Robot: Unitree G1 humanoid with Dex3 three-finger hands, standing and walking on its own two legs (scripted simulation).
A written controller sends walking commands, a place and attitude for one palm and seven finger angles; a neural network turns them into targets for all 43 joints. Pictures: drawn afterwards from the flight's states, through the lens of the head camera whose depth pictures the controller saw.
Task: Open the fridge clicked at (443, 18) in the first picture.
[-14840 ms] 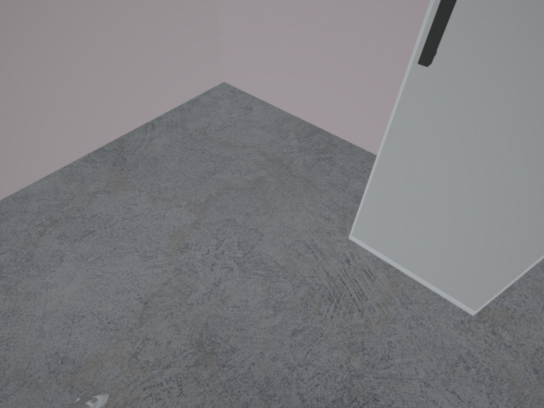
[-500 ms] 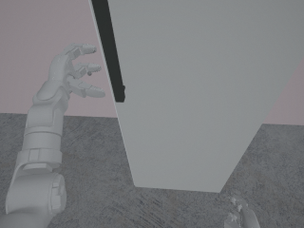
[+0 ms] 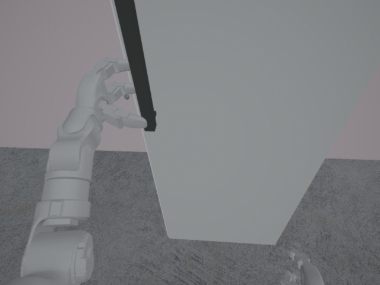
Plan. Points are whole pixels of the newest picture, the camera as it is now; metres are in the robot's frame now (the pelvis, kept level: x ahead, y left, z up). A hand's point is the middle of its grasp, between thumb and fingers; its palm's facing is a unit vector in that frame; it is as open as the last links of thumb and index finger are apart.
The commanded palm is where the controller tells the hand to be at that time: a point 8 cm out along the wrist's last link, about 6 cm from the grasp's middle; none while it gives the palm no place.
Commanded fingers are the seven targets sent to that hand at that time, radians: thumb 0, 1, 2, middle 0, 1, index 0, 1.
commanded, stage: feel for the door with the fingertips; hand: left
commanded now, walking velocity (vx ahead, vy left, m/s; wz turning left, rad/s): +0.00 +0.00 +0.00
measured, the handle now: (140, 62) +0.47 +0.13 +0.27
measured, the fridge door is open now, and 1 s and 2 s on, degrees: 0 0 0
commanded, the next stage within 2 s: slide the fingers in behind the handle in 0.46 s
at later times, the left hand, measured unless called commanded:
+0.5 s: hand (129, 88) +0.42 +0.15 +0.24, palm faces +0.02 -1.00 -0.01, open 13.9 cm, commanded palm +0.40 +0.20 +0.23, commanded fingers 0.00 -0.50 0.30 -0.30 -1.20 -0.30 -1.20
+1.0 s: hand (129, 92) +0.41 +0.15 +0.23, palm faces +0.00 -1.00 +0.00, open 13.9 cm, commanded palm +0.39 +0.20 +0.23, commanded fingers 0.00 -0.50 0.30 -0.30 -1.20 -0.30 -1.20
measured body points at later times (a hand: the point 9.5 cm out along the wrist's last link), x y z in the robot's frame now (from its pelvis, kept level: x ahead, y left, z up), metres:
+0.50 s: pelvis -0.01 -0.01 +0.00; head -0.02 -0.02 +0.45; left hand +0.41 +0.21 +0.24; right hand +0.13 -0.25 -0.11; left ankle -0.04 +0.10 -0.74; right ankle +0.02 -0.12 -0.74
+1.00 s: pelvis -0.01 +0.00 +0.00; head -0.02 -0.02 +0.45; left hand +0.41 +0.20 +0.23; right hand +0.14 -0.24 -0.10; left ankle -0.04 +0.10 -0.74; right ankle +0.02 -0.12 -0.74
